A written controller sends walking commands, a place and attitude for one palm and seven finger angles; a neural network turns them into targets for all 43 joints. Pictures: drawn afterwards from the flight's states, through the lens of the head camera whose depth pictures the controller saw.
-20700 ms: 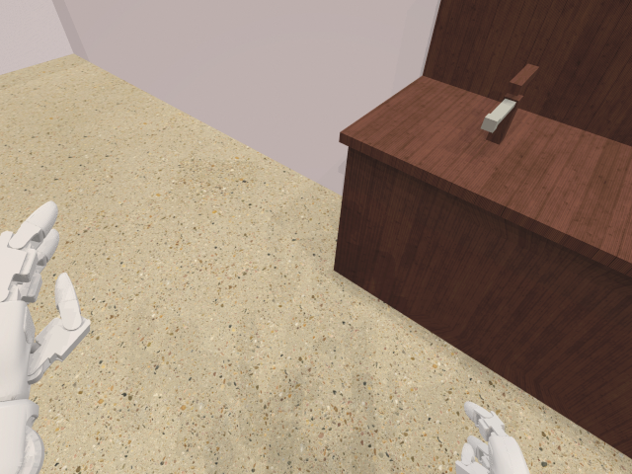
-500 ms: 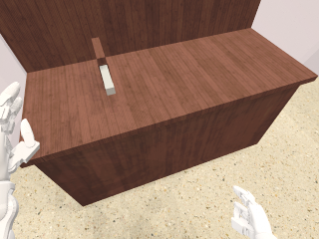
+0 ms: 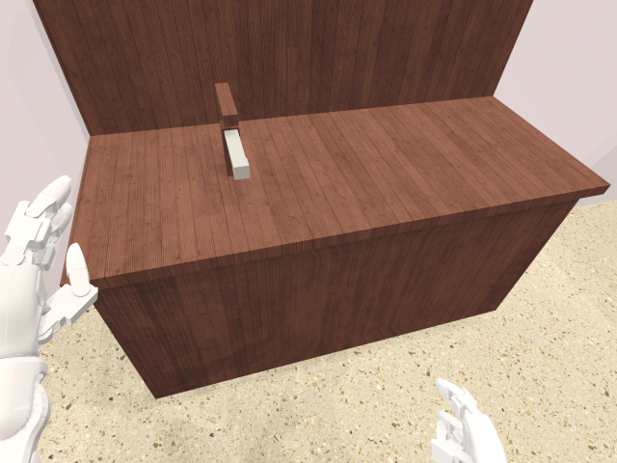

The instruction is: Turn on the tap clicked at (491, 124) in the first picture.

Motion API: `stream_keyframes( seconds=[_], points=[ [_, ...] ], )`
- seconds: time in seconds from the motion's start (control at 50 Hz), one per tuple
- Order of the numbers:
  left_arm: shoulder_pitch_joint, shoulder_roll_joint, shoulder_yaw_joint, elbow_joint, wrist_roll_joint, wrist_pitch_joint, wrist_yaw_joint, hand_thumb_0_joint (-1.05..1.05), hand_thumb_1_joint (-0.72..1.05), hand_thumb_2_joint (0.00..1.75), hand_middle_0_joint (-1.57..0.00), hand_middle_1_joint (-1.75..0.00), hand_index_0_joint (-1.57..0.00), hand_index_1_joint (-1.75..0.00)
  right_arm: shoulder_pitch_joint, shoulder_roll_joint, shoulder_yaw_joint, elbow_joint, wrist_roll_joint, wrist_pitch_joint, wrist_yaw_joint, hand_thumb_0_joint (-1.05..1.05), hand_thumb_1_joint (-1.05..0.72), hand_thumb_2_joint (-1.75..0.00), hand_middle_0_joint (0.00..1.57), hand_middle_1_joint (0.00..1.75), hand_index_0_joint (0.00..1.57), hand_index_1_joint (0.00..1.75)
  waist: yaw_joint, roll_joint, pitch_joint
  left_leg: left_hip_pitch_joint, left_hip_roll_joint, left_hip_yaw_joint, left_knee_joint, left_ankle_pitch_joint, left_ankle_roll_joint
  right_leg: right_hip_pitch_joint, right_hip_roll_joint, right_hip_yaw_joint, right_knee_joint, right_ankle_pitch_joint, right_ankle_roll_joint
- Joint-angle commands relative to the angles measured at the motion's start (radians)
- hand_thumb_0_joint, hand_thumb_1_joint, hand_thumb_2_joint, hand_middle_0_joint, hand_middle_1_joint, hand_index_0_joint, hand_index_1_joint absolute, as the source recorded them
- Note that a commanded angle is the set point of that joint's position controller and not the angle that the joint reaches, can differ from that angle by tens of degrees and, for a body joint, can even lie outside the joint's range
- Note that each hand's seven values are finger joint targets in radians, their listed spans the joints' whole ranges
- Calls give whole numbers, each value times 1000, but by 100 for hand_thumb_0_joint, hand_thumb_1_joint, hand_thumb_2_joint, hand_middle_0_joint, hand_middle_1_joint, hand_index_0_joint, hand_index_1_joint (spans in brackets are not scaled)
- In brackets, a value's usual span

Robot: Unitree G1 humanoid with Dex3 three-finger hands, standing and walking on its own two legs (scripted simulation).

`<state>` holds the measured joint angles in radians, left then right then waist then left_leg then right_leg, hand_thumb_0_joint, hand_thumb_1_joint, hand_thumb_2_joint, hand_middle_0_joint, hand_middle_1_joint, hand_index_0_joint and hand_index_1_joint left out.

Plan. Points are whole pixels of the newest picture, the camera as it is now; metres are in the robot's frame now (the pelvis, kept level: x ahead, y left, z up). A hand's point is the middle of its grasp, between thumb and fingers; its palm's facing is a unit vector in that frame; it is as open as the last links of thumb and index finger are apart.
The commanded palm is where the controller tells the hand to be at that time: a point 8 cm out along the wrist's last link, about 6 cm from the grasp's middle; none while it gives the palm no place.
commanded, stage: shuffle to correct the standing spot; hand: left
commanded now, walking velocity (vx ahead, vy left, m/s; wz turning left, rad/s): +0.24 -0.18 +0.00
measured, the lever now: (240, 168) +0.58 +0.18 +0.06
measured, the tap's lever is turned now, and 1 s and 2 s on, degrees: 0 0 0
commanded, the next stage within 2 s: come to a stop and stand still in 1.28 s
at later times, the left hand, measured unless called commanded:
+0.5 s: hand (154, 235) +0.29 +0.20 +0.18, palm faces +0.31 -0.79 -0.53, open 7.4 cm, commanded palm +0.24 +0.23 +0.19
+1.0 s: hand (259, 184) +0.38 +0.10 +0.19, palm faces +0.40 -0.78 -0.48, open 7.4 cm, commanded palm +0.32 +0.14 +0.19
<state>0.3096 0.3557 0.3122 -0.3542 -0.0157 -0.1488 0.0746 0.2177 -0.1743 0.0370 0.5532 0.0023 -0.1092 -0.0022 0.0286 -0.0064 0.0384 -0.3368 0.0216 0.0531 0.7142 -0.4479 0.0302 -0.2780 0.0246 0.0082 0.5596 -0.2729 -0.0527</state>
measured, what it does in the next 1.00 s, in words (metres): walks ahead: right foot, then left foot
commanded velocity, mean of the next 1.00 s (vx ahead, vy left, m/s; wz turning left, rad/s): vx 0.22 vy -0.16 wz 0.00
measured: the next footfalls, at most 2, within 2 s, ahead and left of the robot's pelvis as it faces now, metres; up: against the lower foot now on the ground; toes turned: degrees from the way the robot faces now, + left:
right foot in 0.50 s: +0.16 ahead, -0.17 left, +0.00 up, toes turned -10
left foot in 0.70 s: +0.20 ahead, +0.05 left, +0.00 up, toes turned +1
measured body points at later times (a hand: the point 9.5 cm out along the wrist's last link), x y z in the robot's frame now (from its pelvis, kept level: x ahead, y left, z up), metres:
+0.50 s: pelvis +0.06 -0.04 +0.00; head +0.08 -0.03 +0.45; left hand +0.27 +0.24 +0.21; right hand +0.18 -0.28 -0.09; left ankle +0.03 +0.10 -0.73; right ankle +0.11 -0.16 -0.73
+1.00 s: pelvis +0.15 -0.14 -0.02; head +0.17 -0.14 +0.43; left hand +0.35 +0.14 +0.22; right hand +0.33 -0.34 -0.10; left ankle +0.14 +0.03 -0.69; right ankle +0.23 -0.25 -0.73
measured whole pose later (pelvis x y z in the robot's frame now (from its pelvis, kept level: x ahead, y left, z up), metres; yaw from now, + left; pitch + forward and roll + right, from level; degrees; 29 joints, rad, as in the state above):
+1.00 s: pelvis +0.15 -0.14 -0.02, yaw -2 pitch -3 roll -1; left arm 0.38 0.44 0.43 -0.55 -0.04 -0.17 0.10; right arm 0.21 -0.18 0.03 0.56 0.01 -0.10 0.00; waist 0.04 0.04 0.09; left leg -0.41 0.12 -0.02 1.02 -0.49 -0.01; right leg -0.39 -0.02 -0.10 0.66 -0.22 -0.04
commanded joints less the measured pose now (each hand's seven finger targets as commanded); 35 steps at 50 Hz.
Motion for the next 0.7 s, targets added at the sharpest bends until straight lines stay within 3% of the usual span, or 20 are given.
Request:
stream_keyframes(
  seconds=[0.0,0.04,0.06,0.08,0.1,0.12,0.14,0.16,0.2,0.3,0.42,0.44,0.46,0.48,0.5,0.52,0.58,0.64,0.66,0.68],
  points=[
    [-167,224,158,-376,-29,-55,30,0,90,90,-20,-30,-20,-30,-127,-118,-60,-152,6,-52,-17,0,-90,-90,20,30,20,30,1,-252,-34,-68,-14,-51,507,-37,-17,-204,-310,487,-363,-462,-256],
    [-155,214,153,-382,-34,-46,44,0,90,90,-20,-30,-20,-30,-84,-96,-41,-127,-1,-51,-20,0,-90,-90,20,30,20,30,-33,-87,-39,70,28,-52,170,-88,-4,-281,-249,331,-242,-458,-184],
    [-182,199,136,-397,-34,-47,44,0,90,90,-20,-30,-20,-30,-61,-112,-43,-120,0,-51,-26,0,-90,-90,20,30,20,30,-52,46,-36,207,0,-39,-87,-57,-4,-367,-155,202,-76,-472,-122],
    [-242,186,118,-434,-36,-60,38,0,90,90,-20,-30,-20,-30,-54,-139,-51,-121,2,-65,-37,0,-90,-90,20,30,20,30,-74,285,-19,312,36,-143,-335,-97,-10,-432,-10,39,233,-372,-61],
    [-260,179,116,-460,-28,-79,48,0,90,90,-20,-30,-20,-30,-50,-190,-75,-132,-2,-83,-28,0,-90,-90,20,30,20,30,-61,609,-8,401,301,-615,-528,-123,3,-626,94,-74,558,-377,12],
    [-281,191,109,-465,-13,-105,46,0,90,90,-20,-30,-20,-30,-59,-145,-83,-130,-3,-95,-17,0,-90,-90,20,30,20,30,-55,454,14,343,346,-696,-547,-2,49,-610,56,73,683,-227,-1],
    [-247,240,172,-474,-4,-122,48,0,90,90,-20,-30,-20,-30,-67,-156,-102,-139,11,-102,-14,0,-90,-90,20,30,20,30,-13,215,-71,408,318,-498,-464,274,137,-565,14,69,692,-132,18],
    [-105,165,139,-306,-15,-87,28,0,90,90,-20,-30,-20,-30,-17,-167,-109,-120,15,-87,6,0,-90,-90,20,30,20,30,-47,131,-89,383,295,-484,-444,206,134,-542,12,29,712,-103,34],
    [-117,194,132,-426,-19,-76,8,0,90,90,-20,-30,-20,-30,-59,-161,-110,-150,-2,-83,22,0,-90,-90,20,30,20,30,-49,196,-47,351,300,-520,-461,312,84,-560,-12,43,701,-83,47],
    [112,189,169,-416,-12,-96,20,0,90,90,-20,-30,-20,-30,-33,-156,-98,-163,-5,-76,17,0,-90,-90,20,30,20,30,-20,255,-93,217,196,-194,-454,285,83,-264,-42,-91,312,49,32],
    [70,252,237,-328,-15,-96,45,0,90,90,-20,-30,-20,-30,-49,-150,-83,-165,-5,-43,-36,0,-90,-90,20,30,20,30,-9,147,-90,-35,184,-87,-280,117,40,208,30,-179,-109,-25,32],
    [53,251,226,-300,-16,-85,48,0,90,90,-20,-30,-20,-30,-57,-149,-82,-157,-3,-37,-38,0,-90,-90,20,30,20,30,4,67,-116,-129,145,-31,-90,117,30,327,-4,-126,-130,-72,-2],
    [18,258,220,-307,-13,-72,51,0,90,90,-20,-30,-20,-30,-48,-127,-83,-152,5,-30,-36,0,-90,-90,20,30,20,30,0,-138,-177,-255,57,48,203,50,9,432,-168,102,-192,-118,-88],
    [16,267,225,-312,-12,-59,59,0,90,90,-20,-30,-20,-30,-74,-117,-80,-165,15,-34,-35,0,-90,-90,20,30,20,30,5,-268,-201,-392,-2,4,468,-116,-11,459,-358,422,-229,-26,-214],
    [-23,284,252,-360,-25,-58,70,0,90,90,-20,-30,-20,-30,-79,-133,-84,-152,14,-31,-33,0,-90,-90,20,30,20,30,3,-270,-166,-457,29,-30,625,-136,-28,414,-412,453,-236,119,-261],
    [-71,249,219,-392,-27,-69,66,0,90,90,-20,-30,-20,-30,-79,-147,-88,-126,12,-41,-21,0,-90,-90,20,30,20,30,10,-212,-210,-381,82,-81,598,-138,-25,317,-412,385,-250,-61,-262],
    [-4,230,190,-411,-30,-52,61,0,90,90,-20,-30,-20,-30,-117,-135,-83,-112,12,-15,-28,0,-90,-90,20,30,20,30,-12,-129,-68,-130,129,-44,306,-62,-18,-47,-317,210,-236,-203,-213],
    [-63,212,163,-485,-45,-63,57,0,90,90,-20,-30,-20,-30,-82,-135,-74,-105,-4,-19,-43,0,-90,-90,20,30,20,30,-57,193,-116,254,7,62,-165,151,-43,-206,-108,-81,150,-236,-96],
    [-65,211,174,-509,-44,-84,59,0,90,90,-20,-30,-20,-30,-86,-168,-89,-126,-12,-31,-42,0,-90,-90,20,30,20,30,-48,460,-99,372,200,-314,-347,33,25,-403,6,-137,439,-266,-20],
    [-77,243,186,-555,-39,-107,62,0,90,90,-20,-30,-20,-30,-93,-164,-91,-140,-13,-42,-37,0,-90,-90,20,30,20,30,-54,549,-55,379,394,-686,-496,97,84,-517,41,-58,664,-337,5]
  ],
)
